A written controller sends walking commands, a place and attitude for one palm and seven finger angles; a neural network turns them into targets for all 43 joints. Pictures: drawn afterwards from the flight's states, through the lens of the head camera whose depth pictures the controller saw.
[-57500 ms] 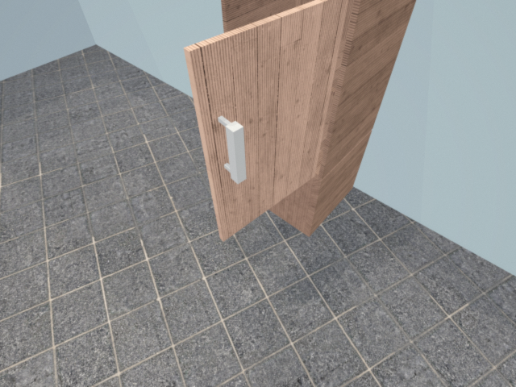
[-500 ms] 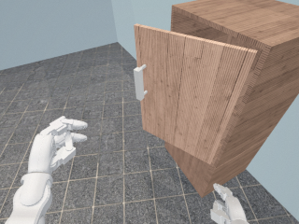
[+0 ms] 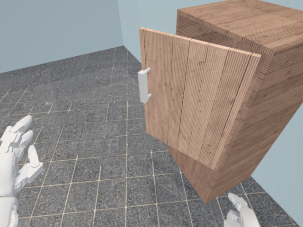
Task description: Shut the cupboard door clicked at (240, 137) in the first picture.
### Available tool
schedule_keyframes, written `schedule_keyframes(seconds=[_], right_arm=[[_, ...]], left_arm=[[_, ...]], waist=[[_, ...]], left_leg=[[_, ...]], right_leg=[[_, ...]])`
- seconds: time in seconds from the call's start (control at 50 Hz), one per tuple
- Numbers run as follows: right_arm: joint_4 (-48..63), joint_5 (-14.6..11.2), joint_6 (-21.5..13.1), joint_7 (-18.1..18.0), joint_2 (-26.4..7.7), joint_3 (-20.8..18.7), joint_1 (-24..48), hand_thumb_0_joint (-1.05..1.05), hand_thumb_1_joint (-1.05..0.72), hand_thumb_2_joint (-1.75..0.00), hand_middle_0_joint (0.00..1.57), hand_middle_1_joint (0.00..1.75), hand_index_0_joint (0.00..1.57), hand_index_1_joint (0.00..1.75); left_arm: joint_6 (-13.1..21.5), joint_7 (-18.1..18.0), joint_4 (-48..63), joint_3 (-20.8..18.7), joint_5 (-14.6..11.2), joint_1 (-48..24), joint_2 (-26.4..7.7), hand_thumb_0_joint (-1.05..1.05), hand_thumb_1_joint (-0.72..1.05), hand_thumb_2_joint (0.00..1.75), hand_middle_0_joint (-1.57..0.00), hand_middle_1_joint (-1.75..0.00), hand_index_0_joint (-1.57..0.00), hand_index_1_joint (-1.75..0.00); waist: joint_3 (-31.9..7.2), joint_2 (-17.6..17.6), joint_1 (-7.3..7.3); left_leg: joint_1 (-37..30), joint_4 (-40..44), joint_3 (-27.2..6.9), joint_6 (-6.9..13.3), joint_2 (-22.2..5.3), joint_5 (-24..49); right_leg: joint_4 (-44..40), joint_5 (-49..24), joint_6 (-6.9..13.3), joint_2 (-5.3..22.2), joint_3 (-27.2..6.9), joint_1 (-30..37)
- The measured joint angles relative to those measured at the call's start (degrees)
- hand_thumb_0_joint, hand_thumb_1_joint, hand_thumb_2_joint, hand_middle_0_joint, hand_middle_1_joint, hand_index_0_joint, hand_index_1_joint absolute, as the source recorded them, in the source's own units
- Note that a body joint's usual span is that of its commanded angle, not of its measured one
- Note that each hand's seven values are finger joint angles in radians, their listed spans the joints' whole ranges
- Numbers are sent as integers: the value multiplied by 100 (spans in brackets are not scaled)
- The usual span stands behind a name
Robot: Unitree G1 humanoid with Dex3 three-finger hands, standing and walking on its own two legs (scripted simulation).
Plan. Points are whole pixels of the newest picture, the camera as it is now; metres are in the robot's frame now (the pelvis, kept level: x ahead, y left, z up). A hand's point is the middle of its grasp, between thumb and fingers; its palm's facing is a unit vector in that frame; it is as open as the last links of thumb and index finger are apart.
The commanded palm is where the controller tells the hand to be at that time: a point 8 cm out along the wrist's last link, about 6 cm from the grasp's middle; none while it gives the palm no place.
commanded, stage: draw the hand back to the body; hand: left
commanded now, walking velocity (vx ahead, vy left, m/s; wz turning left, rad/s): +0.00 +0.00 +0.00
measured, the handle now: (146, 85) +0.67 +0.11 +0.02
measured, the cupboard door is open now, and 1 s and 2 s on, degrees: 27 27 27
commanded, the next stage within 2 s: step back with the hand held close in 0.10 s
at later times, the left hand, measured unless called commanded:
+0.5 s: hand (43, 159) +0.20 +0.25 +0.15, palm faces +0.35 -0.80 -0.48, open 7.4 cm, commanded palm +0.14 +0.30 +0.17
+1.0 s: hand out of the picture +0.11 +0.30 +0.15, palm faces +0.45 -0.76 -0.47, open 7.4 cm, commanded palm +0.04 +0.33 +0.17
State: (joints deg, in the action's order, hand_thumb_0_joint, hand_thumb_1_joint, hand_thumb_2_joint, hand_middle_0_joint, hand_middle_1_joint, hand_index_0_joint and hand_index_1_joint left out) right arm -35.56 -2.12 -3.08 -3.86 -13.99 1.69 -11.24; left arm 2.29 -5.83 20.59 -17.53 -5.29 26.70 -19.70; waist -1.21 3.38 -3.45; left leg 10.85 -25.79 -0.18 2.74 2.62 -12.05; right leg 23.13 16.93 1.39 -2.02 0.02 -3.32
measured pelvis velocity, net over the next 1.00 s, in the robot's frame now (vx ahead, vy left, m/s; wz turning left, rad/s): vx -0.09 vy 0.03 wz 0.04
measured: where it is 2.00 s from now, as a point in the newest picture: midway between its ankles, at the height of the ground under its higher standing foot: outside the picture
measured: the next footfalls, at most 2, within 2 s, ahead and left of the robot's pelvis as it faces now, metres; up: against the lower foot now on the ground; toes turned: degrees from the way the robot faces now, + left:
right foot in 1.54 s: -0.32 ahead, -0.08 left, +0.00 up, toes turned +0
left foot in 1.66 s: -0.10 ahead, +0.14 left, +0.00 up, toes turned +2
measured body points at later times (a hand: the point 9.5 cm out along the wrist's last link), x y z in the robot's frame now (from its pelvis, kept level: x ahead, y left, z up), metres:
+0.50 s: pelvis +0.00 +0.00 +0.00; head -0.01 -0.02 +0.45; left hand +0.18 +0.29 +0.18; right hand +0.17 -0.25 -0.09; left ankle +0.02 +0.09 -0.74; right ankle -0.05 -0.10 -0.74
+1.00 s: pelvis -0.09 +0.03 -0.02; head -0.08 +0.04 +0.43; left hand +0.08 +0.34 +0.18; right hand +0.08 -0.21 -0.09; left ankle +0.02 +0.09 -0.74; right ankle -0.05 -0.10 -0.74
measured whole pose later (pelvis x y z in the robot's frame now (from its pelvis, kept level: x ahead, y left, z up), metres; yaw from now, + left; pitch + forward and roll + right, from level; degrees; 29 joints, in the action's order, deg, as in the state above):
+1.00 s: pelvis -0.09 +0.03 -0.02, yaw +2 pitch +0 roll -3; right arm -32.0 -0.8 -1.3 -4.5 -13.3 1.0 -12.9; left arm 12.6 -7.6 26.8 -25.6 -1.7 28.4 -25.2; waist 0.9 1.0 0.4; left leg 27.1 -35.6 1.7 5.2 1.4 -10.3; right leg 34.6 15.3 -0.4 -3.8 -1.7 -19.3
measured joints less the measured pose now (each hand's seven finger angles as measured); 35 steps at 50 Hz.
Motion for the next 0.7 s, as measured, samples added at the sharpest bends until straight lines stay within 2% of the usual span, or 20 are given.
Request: schedule_keyframes(seconds=[0.12,0.24,0.36,0.44,0.58,0.7], right_arm=[[24,12,-125,0,54,32,1,1,-90,-90,20,30,20,30],[45,5,-63,28,61,12,17,1,-90,-90,20,30,20,30],[59,25,199,14,-36,-54,37,1,-90,-90,20,30,21,30],[85,15,370,-47,-105,-149,85,1,-90,-90,20,30,21,30],[302,-18,630,-105,-70,-205,173,1,-90,-90,20,30,20,30],[425,-12,660,-99,-13,-159,142,1,-90,-90,20,30,20,30]], left_arm=[[118,17,223,-67,-1,72,-164,2,89,90,-22,-31,-21,-31],[196,66,114,-230,-54,90,-212,2,89,90,-21,-30,-21,-31],[472,67,-18,-343,42,214,-208,2,89,90,-21,-30,-21,-31],[517,41,68,-288,66,271,-225,2,89,90,-21,-30,-21,-31],[550,-10,337,-416,44,387,-541,2,89,90,-21,-30,-21,-31],[619,-90,461,-569,27,540,-714,2,89,90,-21,-30,-21,-31]], waist=[[-42,3,67],[-7,85,76],[-106,174,137],[-87,156,174],[-60,14,313],[-92,-125,377]], left_leg=[[-57,-32,24,-49,-67,-53],[-52,30,47,-70,-89,-18],[373,-226,9,-64,-163,-103],[515,-268,69,-31,-132,-92],[714,-337,182,31,-97,-20],[922,-413,228,89,-112,92]], right_leg=[[-38,-6,45,-63,-34,73],[-56,-28,63,-81,-60,39],[-19,-59,57,-160,-23,-283],[147,-15,11,-119,-69,-492],[402,-11,-60,-68,-159,-799],[491,-130,-118,-75,-191,-1021]])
